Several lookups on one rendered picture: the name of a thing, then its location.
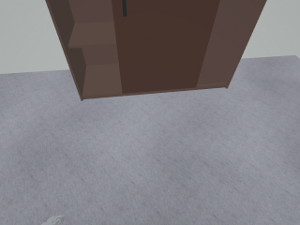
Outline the wardrobe door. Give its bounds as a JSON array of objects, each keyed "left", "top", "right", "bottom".
[
  {"left": 112, "top": 0, "right": 220, "bottom": 94},
  {"left": 197, "top": 0, "right": 256, "bottom": 85}
]

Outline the robot left hand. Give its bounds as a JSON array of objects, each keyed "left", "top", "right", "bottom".
[{"left": 41, "top": 215, "right": 66, "bottom": 225}]

